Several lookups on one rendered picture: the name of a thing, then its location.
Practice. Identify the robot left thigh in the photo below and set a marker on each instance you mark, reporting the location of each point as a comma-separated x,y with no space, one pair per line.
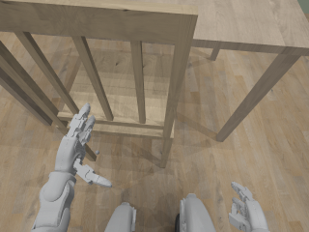
122,220

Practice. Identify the chair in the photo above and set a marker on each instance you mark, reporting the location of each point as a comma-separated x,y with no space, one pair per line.
130,94

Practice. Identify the robot right hand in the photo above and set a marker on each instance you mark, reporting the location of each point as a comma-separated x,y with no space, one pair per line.
249,215

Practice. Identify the robot right shin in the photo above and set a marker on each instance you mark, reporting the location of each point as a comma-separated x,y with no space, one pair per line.
183,226

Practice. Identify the table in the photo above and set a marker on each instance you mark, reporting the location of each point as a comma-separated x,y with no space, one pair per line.
266,26

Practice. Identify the robot left hand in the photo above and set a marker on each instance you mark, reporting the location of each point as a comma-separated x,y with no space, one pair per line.
73,145

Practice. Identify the left robot forearm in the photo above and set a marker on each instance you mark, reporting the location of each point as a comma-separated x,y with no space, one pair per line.
55,199

